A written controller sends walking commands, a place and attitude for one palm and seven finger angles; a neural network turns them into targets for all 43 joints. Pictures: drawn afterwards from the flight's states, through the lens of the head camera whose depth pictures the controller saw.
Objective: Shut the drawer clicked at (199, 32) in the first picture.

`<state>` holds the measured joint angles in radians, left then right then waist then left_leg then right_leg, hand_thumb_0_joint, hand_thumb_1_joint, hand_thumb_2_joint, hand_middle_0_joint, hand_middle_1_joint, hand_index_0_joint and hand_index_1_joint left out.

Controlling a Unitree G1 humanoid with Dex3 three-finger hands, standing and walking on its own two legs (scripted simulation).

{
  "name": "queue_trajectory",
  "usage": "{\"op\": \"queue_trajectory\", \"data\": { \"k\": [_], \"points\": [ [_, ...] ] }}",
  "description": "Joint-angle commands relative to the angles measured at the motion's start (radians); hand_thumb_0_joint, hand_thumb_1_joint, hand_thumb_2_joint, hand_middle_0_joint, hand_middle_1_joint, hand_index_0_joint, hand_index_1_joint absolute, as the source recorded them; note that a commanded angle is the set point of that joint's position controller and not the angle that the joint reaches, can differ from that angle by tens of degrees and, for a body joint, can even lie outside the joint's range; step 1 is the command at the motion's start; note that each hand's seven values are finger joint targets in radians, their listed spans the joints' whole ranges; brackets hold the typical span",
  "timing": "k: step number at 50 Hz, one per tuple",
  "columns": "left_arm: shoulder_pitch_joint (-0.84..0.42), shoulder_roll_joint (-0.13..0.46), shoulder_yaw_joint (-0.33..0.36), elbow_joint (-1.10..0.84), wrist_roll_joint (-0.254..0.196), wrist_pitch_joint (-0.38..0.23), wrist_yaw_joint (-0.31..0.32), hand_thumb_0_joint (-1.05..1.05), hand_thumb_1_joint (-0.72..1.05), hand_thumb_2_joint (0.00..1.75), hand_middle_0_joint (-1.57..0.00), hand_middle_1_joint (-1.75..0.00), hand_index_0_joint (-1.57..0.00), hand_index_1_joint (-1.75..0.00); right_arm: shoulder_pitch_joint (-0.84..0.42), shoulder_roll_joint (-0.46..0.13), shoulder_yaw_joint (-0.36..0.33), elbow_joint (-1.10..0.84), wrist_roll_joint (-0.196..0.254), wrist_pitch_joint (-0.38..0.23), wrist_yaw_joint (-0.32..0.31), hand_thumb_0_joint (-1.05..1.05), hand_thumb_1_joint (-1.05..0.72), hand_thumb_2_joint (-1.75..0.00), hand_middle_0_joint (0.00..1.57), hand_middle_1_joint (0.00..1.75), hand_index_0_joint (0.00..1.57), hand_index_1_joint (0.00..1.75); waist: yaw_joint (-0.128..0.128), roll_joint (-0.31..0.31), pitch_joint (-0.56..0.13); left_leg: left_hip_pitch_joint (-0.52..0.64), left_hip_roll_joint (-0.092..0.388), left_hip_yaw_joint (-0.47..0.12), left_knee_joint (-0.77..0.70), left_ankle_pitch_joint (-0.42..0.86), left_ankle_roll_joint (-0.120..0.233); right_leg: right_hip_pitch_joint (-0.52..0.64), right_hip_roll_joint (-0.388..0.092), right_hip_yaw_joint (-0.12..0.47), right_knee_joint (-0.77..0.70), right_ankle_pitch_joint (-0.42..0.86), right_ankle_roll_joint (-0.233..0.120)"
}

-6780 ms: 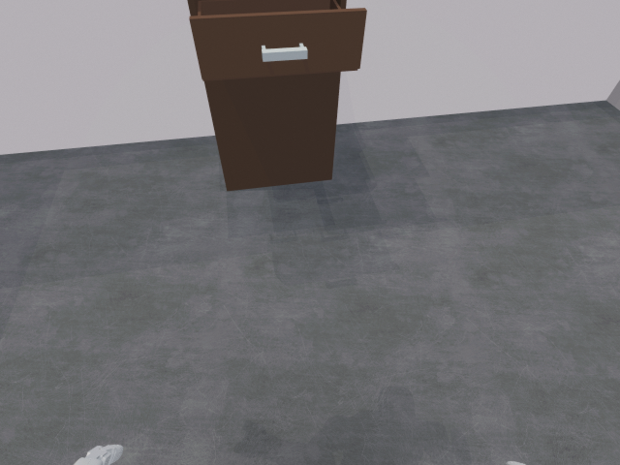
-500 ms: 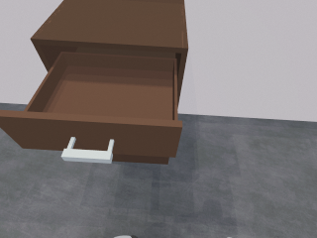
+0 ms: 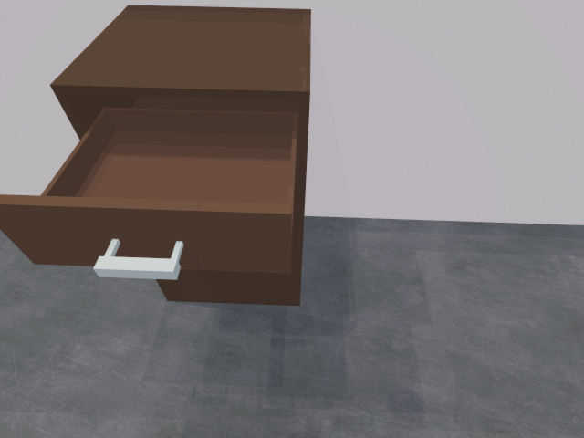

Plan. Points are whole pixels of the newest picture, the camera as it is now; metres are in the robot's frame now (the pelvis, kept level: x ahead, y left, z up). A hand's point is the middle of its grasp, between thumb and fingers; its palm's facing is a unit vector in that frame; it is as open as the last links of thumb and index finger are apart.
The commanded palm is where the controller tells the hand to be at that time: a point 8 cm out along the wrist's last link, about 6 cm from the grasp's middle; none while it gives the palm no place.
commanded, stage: come to a stop and stand still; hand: left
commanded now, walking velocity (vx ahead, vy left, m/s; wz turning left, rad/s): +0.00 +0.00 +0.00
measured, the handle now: (142, 256) +0.37 +0.26 +0.01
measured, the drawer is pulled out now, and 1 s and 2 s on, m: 0.30 0.30 0.30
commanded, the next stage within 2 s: look again from close up in 0.18 s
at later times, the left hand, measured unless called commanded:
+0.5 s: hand out of the picture +0.01 +0.22 -0.18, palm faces +0.02 -0.98 -0.19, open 7.3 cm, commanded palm none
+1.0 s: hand out of the picture +0.02 +0.25 -0.18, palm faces -0.01 -0.98 -0.19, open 7.4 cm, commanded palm none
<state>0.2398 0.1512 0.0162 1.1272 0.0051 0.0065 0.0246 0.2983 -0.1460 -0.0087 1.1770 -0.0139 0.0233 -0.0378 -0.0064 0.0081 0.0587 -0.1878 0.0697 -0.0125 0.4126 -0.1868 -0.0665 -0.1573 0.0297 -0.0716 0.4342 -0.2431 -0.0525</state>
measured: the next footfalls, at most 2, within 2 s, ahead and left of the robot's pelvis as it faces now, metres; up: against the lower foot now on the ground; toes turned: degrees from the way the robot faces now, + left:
none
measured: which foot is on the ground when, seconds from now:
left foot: down 0.00-1.00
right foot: down 0.00-1.00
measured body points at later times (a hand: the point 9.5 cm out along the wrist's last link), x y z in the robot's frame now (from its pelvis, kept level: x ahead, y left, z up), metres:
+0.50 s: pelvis +0.00 +0.05 -0.01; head +0.00 +0.05 +0.44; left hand +0.01 +0.27 -0.17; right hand +0.01 -0.17 -0.16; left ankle +0.01 +0.15 -0.74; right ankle +0.00 -0.08 -0.74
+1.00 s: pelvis +0.02 +0.07 +0.00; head +0.03 +0.08 +0.45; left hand +0.02 +0.30 -0.16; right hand +0.03 -0.15 -0.16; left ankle +0.01 +0.15 -0.74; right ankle +0.00 -0.08 -0.74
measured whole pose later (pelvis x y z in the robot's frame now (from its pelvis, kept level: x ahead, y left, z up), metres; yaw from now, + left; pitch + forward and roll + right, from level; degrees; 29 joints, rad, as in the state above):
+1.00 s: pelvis +0.02 +0.07 +0.00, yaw -1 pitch -1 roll +0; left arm 0.30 0.17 -0.01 1.09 0.03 0.00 0.03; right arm 0.26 -0.17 0.02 1.10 -0.02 -0.01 -0.02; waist 0.00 -0.02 0.04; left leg -0.17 -0.05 0.06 0.46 -0.27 0.06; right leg -0.17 -0.08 -0.02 0.48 -0.29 0.03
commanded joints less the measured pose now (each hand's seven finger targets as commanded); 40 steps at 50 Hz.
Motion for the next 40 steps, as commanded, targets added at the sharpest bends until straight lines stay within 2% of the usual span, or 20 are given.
{"op": "queue_trajectory", "data": {
  "k": [1,6,13,14,15,16,17,18,19,20,21,22,23,24,25,27,28,34,39,40],
  "points": [
    [0.042,0.116,0.025,-0.032,-0.001,-0.004,0.005,0.00,0.90,0.90,-0.20,-0.30,-0.20,-0.30,0.042,-0.073,-0.016,-0.038,-0.003,-0.013,0.001,0.00,-0.90,-0.90,0.20,0.30,0.20,0.30,0.007,-0.017,0.047,-0.008,0.012,-0.005,-0.054,-0.024,0.051,-0.098,-0.136,0.156,-0.192,-0.147,0.012],
    [0.054,0.104,0.029,-0.037,0.002,-0.004,0.005,0.00,0.90,0.90,-0.20,-0.30,-0.20,-0.30,0.074,-0.058,-0.018,-0.038,-0.005,-0.014,0.002,0.00,-0.90,-0.90,0.20,0.30,0.20,0.30,0.003,-0.055,0.055,-0.022,0.006,-0.001,-0.045,-0.041,0.055,-0.123,-0.137,0.152,-0.196,-0.187,0.012],
    [0.082,0.080,0.026,-0.033,0.003,-0.009,0.006,0.00,0.90,0.90,-0.20,-0.30,-0.20,-0.30,0.078,-0.049,-0.016,-0.044,-0.002,-0.026,0.000,0.00,-0.90,-0.90,0.20,0.30,0.20,0.30,0.007,-0.015,0.046,-0.028,0.013,-0.016,-0.057,0.000,0.061,-0.116,-0.130,0.133,-0.153,-0.101,0.017],
    [0.204,0.096,0.014,-0.002,0.018,-0.050,0.049,0.00,0.90,0.90,-0.20,-0.30,-0.20,-0.30,-0.064,-0.080,-0.015,-0.117,0.003,-0.047,0.011,0.00,-0.90,-0.90,0.20,0.30,0.20,0.30,0.065,-0.030,0.029,-0.109,0.006,0.030,0.198,-0.034,0.034,-0.060,-0.211,0.232,-0.129,0.415,0.063],
    [0.139,0.152,0.016,-0.055,0.017,-0.063,0.040,0.00,0.90,0.90,-0.20,-0.30,-0.20,-0.30,0.014,-0.025,-0.011,-0.155,0.004,-0.035,0.019,0.00,-0.90,-0.90,0.20,0.30,0.20,0.30,-0.012,-0.046,-0.064,-0.127,-0.017,0.005,0.243,-0.185,0.052,-0.029,-0.286,0.265,-0.135,0.301,-0.003],
    [0.091,0.167,0.023,-0.086,0.019,-0.067,0.034,0.00,0.90,0.90,-0.20,-0.30,-0.20,-0.30,0.021,-0.033,-0.011,-0.159,-0.004,-0.027,0.025,0.00,-0.90,-0.90,0.20,0.30,0.20,0.30,-0.011,-0.030,-0.086,-0.105,-0.012,0.023,0.246,-0.178,0.050,-0.034,-0.291,0.246,-0.131,0.273,-0.057],
    [0.066,0.153,0.022,-0.104,0.019,-0.065,0.031,0.00,0.90,0.90,-0.20,-0.30,-0.20,-0.30,0.058,-0.032,-0.013,-0.161,0.001,-0.029,0.025,0.00,-0.90,-0.90,0.20,0.30,0.20,0.30,-0.032,-0.069,-0.090,-0.059,-0.019,0.040,0.202,-0.153,0.055,-0.073,-0.250,0.197,-0.110,0.139,-0.065],
    [0.054,0.132,0.020,-0.109,0.017,-0.062,0.030,0.00,0.90,0.90,-0.20,-0.30,-0.20,-0.30,0.077,-0.035,-0.011,-0.157,0.000,-0.036,0.025,0.00,-0.90,-0.90,0.20,0.30,0.20,0.30,-0.040,-0.076,-0.075,-0.023,-0.027,0.040,0.129,-0.089,0.056,-0.102,-0.218,0.163,-0.084,0.093,-0.054],
    [0.059,0.112,0.014,-0.108,0.012,-0.056,0.028,0.00,0.90,0.90,-0.20,-0.30,-0.20,-0.30,0.092,-0.047,-0.009,-0.154,-0.001,-0.043,0.023,0.00,-0.90,-0.90,0.20,0.30,0.20,0.30,-0.039,-0.035,-0.048,-0.003,-0.015,0.014,0.077,-0.040,0.066,-0.133,-0.179,0.142,-0.054,0.021,-0.034],
    [0.066,0.093,0.011,-0.109,0.008,-0.048,0.026,0.00,0.90,0.90,-0.20,-0.30,-0.20,-0.30,0.095,-0.067,-0.007,-0.154,-0.003,-0.049,0.021,0.00,-0.90,-0.90,0.20,0.30,0.20,0.30,-0.029,0.012,0.007,-0.045,0.021,-0.022,0.037,-0.001,0.082,-0.146,-0.133,0.118,-0.031,-0.040,-0.012],
    [0.075,0.091,0.013,-0.115,0.013,-0.034,0.026,0.00,0.90,0.90,-0.20,-0.30,-0.20,-0.30,0.078,-0.079,-0.007,-0.158,-0.008,-0.055,0.021,0.00,-0.90,-0.90,0.20,0.30,0.20,0.30,-0.009,0.121,0.014,-0.099,0.042,-0.071,-0.010,0.042,0.090,-0.104,-0.111,0.077,0.016,-0.049,0.000],
    [0.100,0.080,0.008,-0.108,0.014,-0.027,0.025,0.00,0.90,0.90,-0.20,-0.30,-0.20,-0.30,0.056,-0.096,-0.005,-0.165,-0.005,-0.056,0.016,0.00,-0.90,-0.90,0.20,0.30,0.20,0.30,0.008,0.150,0.033,-0.144,0.061,-0.110,-0.045,0.019,0.111,-0.066,-0.088,0.063,0.033,-0.070,0.016],
    [0.115,0.078,0.005,-0.103,0.014,-0.025,0.022,0.00,0.90,0.90,-0.20,-0.30,-0.20,-0.30,0.038,-0.103,-0.005,-0.177,-0.002,-0.055,0.014,0.00,-0.90,-0.90,0.20,0.30,0.20,0.30,0.018,0.113,0.044,-0.175,0.061,-0.121,-0.069,-0.034,0.120,-0.041,-0.087,0.055,0.028,-0.062,0.020],
    [0.122,0.076,0.003,-0.101,0.014,-0.025,0.019,0.00,0.90,0.90,-0.20,-0.30,-0.20,-0.30,0.025,-0.108,-0.005,-0.184,-0.002,-0.054,0.014,0.00,-0.90,-0.90,0.20,0.30,0.20,0.30,0.022,0.049,0.046,-0.177,0.048,-0.116,-0.074,-0.067,0.120,-0.033,-0.093,0.063,0.018,-0.038,0.020],
    [0.117,0.077,0.000,-0.098,0.013,-0.025,0.016,0.00,0.90,0.90,-0.20,-0.30,-0.20,-0.30,0.025,-0.115,-0.005,-0.184,-0.001,-0.055,0.013,0.00,-0.90,-0.90,0.20,0.30,0.20,0.30,0.017,0.012,0.046,-0.165,0.037,-0.107,-0.075,-0.083,0.117,-0.039,-0.099,0.072,0.010,-0.029,0.020],
    [0.107,0.083,0.001,-0.106,0.013,-0.022,0.015,0.00,0.90,0.90,-0.20,-0.30,-0.20,-0.30,0.032,-0.125,-0.005,-0.180,-0.002,-0.058,0.014,0.00,-0.90,-0.90,0.20,0.30,0.20,0.30,0.015,0.029,0.031,-0.136,0.041,-0.113,-0.091,-0.050,0.117,-0.034,-0.104,0.066,0.018,-0.019,0.025],
    [0.106,0.087,-0.001,-0.107,0.012,-0.020,0.014,0.00,0.90,0.90,-0.20,-0.30,-0.20,-0.30,0.026,-0.130,-0.005,-0.178,-0.002,-0.057,0.014,0.00,-0.90,-0.90,0.20,0.30,0.20,0.30,0.016,0.037,0.039,-0.135,0.042,-0.116,-0.104,-0.071,0.118,-0.038,-0.105,0.063,0.016,-0.022,0.029],
    [0.100,0.106,-0.003,-0.103,0.012,-0.020,0.012,0.00,0.90,0.90,-0.20,-0.30,-0.20,-0.30,0.014,-0.143,-0.003,-0.164,-0.001,-0.059,0.015,0.00,-0.90,-0.90,0.20,0.30,0.20,0.30,0.015,0.011,0.010,-0.080,0.033,-0.104,-0.112,-0.013,0.116,-0.026,-0.121,0.066,-0.004,0.022,0.037],
    [0.102,0.117,-0.006,-0.090,0.010,-0.023,0.012,0.00,0.90,0.90,-0.20,-0.30,-0.20,-0.30,0.002,-0.146,0.000,-0.144,0.001,-0.062,0.014,0.00,-0.90,-0.90,0.20,0.30,0.20,0.30,0.014,0.002,-0.023,-0.019,0.023,-0.073,-0.076,0.115,0.114,-0.014,-0.135,0.075,-0.018,0.083,0.044],
    [0.100,0.120,-0.007,-0.086,0.009,-0.023,0.013,0.00,0.90,0.90,-0.20,-0.30,-0.20,-0.30,0.003,-0.147,0.001,-0.140,0.002,-0.062,0.014,0.00,-0.90,-0.90,0.20,0.30,0.20,0.30,0.012,-0.015,-0.029,-0.008,0.022,-0.067,-0.068,0.133,0.112,-0.013,-0.138,0.076,-0.019,0.092,0.046]
  ]
}}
